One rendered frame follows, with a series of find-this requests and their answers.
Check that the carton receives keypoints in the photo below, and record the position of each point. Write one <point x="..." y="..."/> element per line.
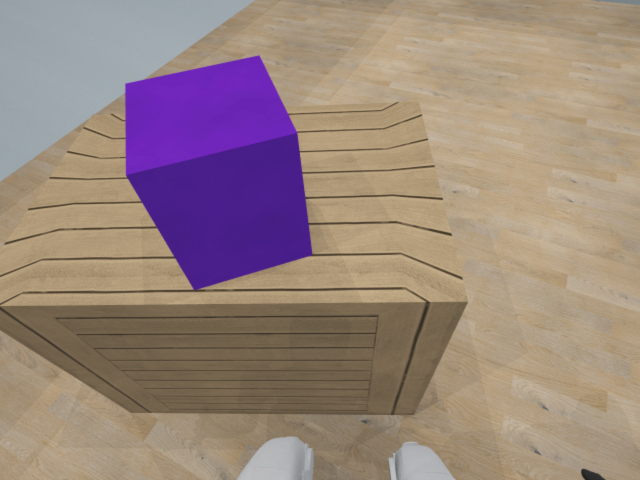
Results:
<point x="214" y="157"/>

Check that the pedestal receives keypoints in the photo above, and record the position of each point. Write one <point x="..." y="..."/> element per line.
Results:
<point x="357" y="328"/>

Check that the robot right thigh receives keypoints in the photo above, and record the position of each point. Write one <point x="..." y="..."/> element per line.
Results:
<point x="417" y="462"/>

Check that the robot left thigh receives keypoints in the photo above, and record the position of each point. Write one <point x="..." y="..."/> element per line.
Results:
<point x="280" y="459"/>

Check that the robot thigh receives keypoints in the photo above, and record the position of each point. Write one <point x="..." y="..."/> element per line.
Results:
<point x="280" y="459"/>
<point x="417" y="462"/>

